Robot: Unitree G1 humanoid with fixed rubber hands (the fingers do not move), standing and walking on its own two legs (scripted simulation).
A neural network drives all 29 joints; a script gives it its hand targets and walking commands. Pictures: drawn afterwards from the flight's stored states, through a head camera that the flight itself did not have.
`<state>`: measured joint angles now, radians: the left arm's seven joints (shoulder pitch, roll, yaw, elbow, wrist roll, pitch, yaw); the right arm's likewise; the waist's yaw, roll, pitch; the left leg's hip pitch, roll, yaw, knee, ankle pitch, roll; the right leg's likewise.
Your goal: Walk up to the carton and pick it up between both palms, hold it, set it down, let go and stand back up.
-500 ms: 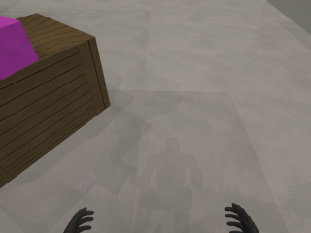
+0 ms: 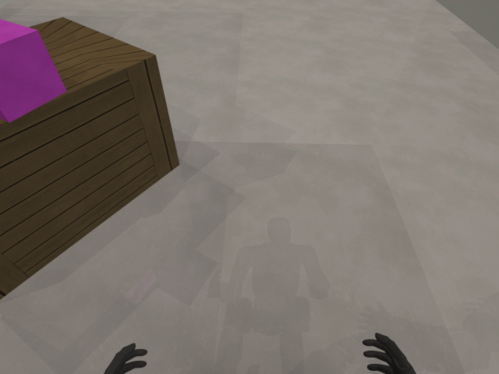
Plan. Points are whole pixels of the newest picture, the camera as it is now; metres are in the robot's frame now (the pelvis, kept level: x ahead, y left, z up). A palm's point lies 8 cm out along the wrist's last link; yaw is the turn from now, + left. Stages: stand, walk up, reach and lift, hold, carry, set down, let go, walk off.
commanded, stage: stand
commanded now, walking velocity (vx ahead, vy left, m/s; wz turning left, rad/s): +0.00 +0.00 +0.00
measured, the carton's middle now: out of the picture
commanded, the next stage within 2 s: walk up in 0.80 s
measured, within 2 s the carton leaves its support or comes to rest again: neither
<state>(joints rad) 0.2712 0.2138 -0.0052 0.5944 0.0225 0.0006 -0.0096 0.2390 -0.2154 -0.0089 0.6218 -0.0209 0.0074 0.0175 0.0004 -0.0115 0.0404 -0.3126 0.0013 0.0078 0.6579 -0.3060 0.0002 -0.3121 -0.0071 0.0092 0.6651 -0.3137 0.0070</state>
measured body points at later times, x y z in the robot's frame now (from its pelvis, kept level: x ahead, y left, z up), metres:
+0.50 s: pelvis +0.01 +0.00 +0.00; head +0.01 +0.00 +0.45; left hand +0.14 +0.23 -0.10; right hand +0.14 -0.24 -0.11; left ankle +0.03 +0.12 -0.72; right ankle +0.03 -0.12 -0.72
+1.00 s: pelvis +0.01 -0.01 +0.00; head +0.01 +0.00 +0.45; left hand +0.15 +0.24 -0.10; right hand +0.14 -0.25 -0.10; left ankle +0.03 +0.12 -0.72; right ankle +0.03 -0.12 -0.72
